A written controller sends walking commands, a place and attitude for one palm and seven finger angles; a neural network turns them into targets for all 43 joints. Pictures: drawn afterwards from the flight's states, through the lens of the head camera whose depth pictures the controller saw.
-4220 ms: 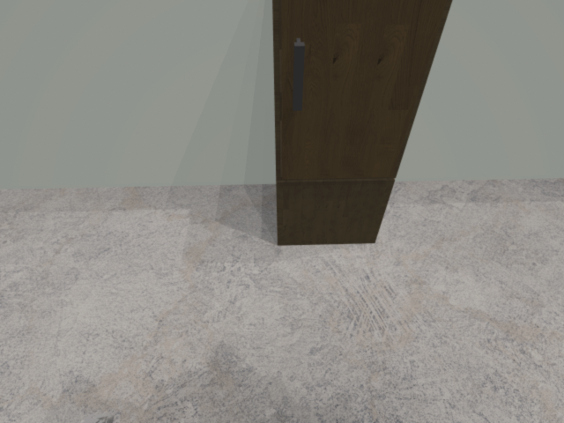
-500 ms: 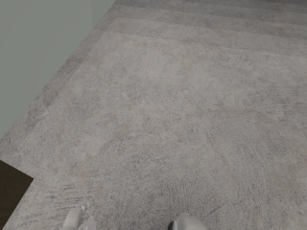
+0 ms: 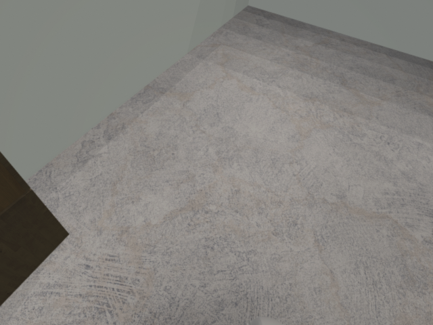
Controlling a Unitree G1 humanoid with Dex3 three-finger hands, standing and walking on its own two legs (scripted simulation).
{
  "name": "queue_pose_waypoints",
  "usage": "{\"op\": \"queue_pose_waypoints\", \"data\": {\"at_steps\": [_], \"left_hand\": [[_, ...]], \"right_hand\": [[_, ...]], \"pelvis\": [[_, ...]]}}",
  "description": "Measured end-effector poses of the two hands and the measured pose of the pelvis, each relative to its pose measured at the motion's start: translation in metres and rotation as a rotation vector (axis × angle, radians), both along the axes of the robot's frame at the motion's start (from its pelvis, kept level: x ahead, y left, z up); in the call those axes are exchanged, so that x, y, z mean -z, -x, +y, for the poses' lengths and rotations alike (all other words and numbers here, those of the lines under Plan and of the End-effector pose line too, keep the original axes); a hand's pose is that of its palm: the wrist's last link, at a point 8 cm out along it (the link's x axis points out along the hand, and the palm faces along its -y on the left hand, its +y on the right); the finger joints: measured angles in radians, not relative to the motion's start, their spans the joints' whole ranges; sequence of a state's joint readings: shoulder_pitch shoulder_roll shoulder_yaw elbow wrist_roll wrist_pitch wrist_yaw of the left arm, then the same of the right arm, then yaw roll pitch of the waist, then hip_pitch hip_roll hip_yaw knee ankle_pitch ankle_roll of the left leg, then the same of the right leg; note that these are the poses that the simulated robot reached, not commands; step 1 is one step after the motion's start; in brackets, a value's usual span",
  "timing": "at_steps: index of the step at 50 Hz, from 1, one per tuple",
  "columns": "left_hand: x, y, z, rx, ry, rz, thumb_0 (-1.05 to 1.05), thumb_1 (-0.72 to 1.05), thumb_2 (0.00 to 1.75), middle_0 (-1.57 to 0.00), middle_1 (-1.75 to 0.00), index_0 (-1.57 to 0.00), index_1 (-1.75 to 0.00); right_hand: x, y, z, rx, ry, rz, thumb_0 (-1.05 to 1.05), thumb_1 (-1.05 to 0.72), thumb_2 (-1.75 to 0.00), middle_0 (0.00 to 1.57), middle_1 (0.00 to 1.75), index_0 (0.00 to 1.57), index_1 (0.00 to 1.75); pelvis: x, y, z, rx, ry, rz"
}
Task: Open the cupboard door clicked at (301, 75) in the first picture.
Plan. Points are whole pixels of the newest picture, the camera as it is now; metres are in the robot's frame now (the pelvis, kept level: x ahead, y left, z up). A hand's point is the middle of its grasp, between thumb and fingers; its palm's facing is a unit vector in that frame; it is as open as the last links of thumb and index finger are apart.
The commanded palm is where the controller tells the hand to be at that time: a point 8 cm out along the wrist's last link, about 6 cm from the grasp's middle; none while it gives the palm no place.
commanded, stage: turn to face it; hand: left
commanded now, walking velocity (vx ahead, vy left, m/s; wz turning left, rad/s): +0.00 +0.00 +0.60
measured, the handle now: out of the picture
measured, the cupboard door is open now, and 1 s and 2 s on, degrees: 0 0 0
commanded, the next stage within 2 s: take the last steps up to it in 1.66 s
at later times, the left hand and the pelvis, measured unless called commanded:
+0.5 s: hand out of the picture +0.03 +0.15 -0.14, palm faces +0.30 -0.92 -0.26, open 7.4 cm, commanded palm none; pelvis -0.03 -0.06 +0.00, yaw +17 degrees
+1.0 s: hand out of the picture -0.15 +0.18 -0.17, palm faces +0.61 -0.74 -0.28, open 7.4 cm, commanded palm none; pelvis -0.06 -0.03 +0.00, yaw +36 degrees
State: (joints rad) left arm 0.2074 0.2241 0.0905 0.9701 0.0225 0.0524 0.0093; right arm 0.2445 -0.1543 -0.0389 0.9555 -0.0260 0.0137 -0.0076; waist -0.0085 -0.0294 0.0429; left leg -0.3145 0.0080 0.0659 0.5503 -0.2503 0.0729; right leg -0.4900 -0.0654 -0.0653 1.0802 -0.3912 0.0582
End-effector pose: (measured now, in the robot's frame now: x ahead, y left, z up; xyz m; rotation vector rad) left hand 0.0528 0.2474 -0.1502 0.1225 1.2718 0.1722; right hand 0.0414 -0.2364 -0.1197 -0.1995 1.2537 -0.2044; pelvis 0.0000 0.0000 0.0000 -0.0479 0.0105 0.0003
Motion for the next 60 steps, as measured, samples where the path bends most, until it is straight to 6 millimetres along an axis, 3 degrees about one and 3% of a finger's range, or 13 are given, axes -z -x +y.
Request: {"op": "queue_pose_waypoints", "data": {"at_steps": [5, 10, 20, 23, 29, 35, 43, 46, 51, 60], "left_hand": [[-0.011, 0.024, 0.020, -0.059, -0.045, 0.039, 0.01, 0.91, 0.90, -0.19, -0.30, -0.19, -0.30], [-0.017, 0.030, 0.021, -0.099, -0.069, 0.020, 0.01, 0.91, 0.90, -0.19, -0.30, -0.19, -0.30], [-0.032, 0.017, -0.027, -0.153, -0.092, -0.154, 0.01, 0.91, 0.90, -0.19, -0.30, -0.19, -0.30], [-0.037, 0.032, -0.043, -0.183, -0.113, -0.177, 0.01, 0.91, 0.90, -0.20, -0.30, -0.20, -0.30], [-0.044, 0.076, -0.063, -0.268, -0.115, -0.134, 0.01, 0.90, 0.90, -0.20, -0.30, -0.20, -0.30], [-0.035, 0.127, -0.068, -0.374, -0.096, -0.074, 0.01, 0.90, 0.90, -0.20, -0.30, -0.20, -0.30], [0.000, 0.218, -0.048, -0.552, -0.059, 0.056, 0.01, 0.90, 0.90, -0.20, -0.30, -0.20, -0.30], [0.000, 0.238, -0.040, -0.597, -0.064, 0.101, 0.01, 0.90, 0.90, -0.20, -0.30, -0.20, -0.30], [-0.015, 0.238, -0.031, -0.641, -0.084, 0.049, 0.01, 0.91, 0.90, -0.19, -0.30, -0.19, -0.30], [-0.034, 0.199, -0.040, -0.683, -0.160, -0.100, 0.01, 0.91, 0.90, -0.19, -0.30, -0.19, -0.30]], "right_hand": [[-0.005, -0.006, 0.000, -0.038, 0.000, 0.021, 0.00, -0.91, -0.90, 0.21, 0.29, 0.20, 0.29], [-0.004, -0.012, -0.010, -0.076, 0.002, 0.026, 0.00, -0.91, -0.89, 0.21, 0.29, 0.20, 0.29], [0.016, -0.030, -0.056, -0.169, -0.019, 0.013, 0.00, -0.91, -0.90, 0.21, 0.29, 0.20, 0.29], [0.023, -0.042, -0.069, -0.208, -0.029, 0.001, 0.00, -0.91, -0.90, 0.21, 0.29, 0.20, 0.29], [0.015, -0.068, -0.073, -0.301, -0.045, -0.016, 0.00, -0.91, -0.90, 0.20, 0.29, 0.20, 0.29], [0.013, -0.090, -0.052, -0.422, -0.034, 0.011, 0.00, -0.91, -0.90, 0.20, 0.29, 0.20, 0.29], [0.011, -0.133, 0.021, -0.623, -0.006, -0.086, 0.00, -0.91, -0.90, 0.20, 0.29, 0.20, 0.29], [0.002, -0.136, 0.041, -0.663, -0.009, -0.120, 0.00, -0.91, -0.90, 0.20, 0.29, 0.20, 0.29], [-0.003, -0.134, 0.057, -0.712, -0.020, -0.106, 0.00, -0.91, -0.90, 0.21, 0.29, 0.20, 0.29], [0.021, -0.144, 0.052, -0.765, -0.077, -0.048, 0.00, -0.91, -0.89, 0.21, 0.30, 0.21, 0.29]], "pelvis": [[-0.007, 0.001, 0.002, -0.045, 0.004, 0.015], [-0.007, 0.006, -0.005, -0.100, 0.001, 0.019], [0.002, 0.022, -0.046, -0.231, -0.032, 0.020], [0.005, 0.027, -0.060, -0.274, -0.047, 0.010], [-0.004, 0.029, -0.070, -0.359, -0.079, -0.012], [-0.003, 0.036, -0.067, -0.451, -0.089, -0.006], [0.016, 0.052, -0.040, -0.560, -0.061, 0.018], [0.012, 0.056, -0.036, -0.582, -0.051, 0.013], [0.002, 0.057, -0.035, -0.638, -0.035, 0.009], [0.007, 0.043, -0.054, -0.747, -0.054, 0.017]]}}
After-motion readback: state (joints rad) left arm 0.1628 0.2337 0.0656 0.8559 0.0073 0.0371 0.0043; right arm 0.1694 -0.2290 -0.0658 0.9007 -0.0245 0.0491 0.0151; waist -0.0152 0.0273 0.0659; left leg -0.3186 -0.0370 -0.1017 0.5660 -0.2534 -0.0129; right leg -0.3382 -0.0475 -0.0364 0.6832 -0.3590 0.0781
